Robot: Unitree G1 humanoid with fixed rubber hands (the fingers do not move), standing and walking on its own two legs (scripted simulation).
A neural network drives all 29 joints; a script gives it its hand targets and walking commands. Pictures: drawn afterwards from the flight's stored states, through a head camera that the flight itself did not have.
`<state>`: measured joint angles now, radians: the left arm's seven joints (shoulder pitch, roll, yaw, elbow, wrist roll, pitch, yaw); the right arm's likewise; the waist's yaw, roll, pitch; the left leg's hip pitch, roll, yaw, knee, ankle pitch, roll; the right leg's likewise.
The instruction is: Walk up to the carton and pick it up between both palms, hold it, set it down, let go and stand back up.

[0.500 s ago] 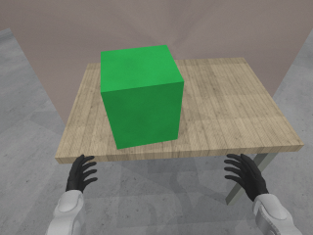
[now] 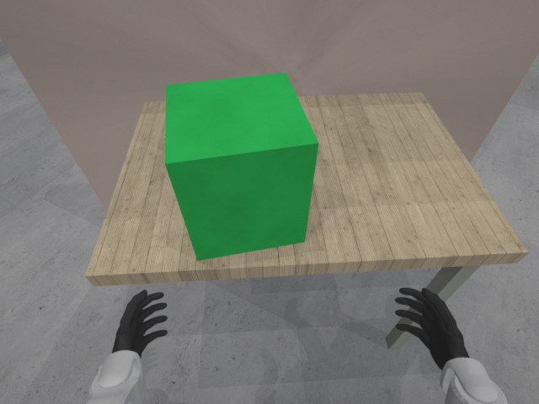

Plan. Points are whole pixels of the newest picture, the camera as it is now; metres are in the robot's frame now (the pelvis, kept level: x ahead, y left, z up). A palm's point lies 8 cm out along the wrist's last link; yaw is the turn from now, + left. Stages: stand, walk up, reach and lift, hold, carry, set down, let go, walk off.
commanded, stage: set down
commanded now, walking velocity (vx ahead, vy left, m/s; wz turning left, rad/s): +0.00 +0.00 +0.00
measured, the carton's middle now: (240, 169) +0.49 +0.11 +0.06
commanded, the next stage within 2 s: let go in 1.06 s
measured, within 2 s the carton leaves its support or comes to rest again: neither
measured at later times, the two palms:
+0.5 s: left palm (136, 364) +0.18 +0.24 -0.06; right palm (439, 376) +0.19 -0.21 -0.06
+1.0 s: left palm (142, 362) +0.18 +0.24 -0.08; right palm (441, 392) +0.17 -0.22 -0.08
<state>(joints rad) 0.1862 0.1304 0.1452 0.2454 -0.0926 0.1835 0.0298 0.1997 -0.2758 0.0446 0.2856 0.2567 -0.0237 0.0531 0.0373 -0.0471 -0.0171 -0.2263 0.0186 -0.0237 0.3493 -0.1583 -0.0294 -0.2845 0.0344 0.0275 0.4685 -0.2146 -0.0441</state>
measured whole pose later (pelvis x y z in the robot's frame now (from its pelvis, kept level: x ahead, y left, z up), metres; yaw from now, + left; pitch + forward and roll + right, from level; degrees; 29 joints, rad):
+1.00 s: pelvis +0.03 +0.00 +0.00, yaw +0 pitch +4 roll +2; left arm 0.19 0.16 0.12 0.53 -0.06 0.10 -0.02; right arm 0.20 -0.20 0.04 0.73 0.13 -0.26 0.01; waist -0.01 -0.05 -0.01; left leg -0.23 0.02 -0.02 0.36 -0.20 -0.03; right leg -0.28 0.03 0.03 0.47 -0.25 -0.04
